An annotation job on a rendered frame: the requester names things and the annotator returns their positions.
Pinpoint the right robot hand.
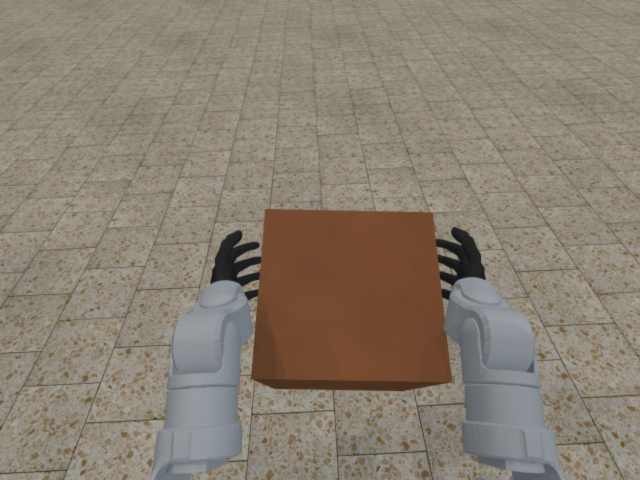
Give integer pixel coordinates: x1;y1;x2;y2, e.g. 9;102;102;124
436;227;486;300

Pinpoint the carton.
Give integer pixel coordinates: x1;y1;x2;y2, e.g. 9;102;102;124
251;209;452;391

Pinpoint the left robot forearm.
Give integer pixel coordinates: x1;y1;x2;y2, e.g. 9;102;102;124
150;280;254;480

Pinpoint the right robot forearm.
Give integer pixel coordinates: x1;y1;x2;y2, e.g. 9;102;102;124
443;277;565;480

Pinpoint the left robot hand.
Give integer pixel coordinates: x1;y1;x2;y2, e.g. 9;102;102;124
210;230;261;300

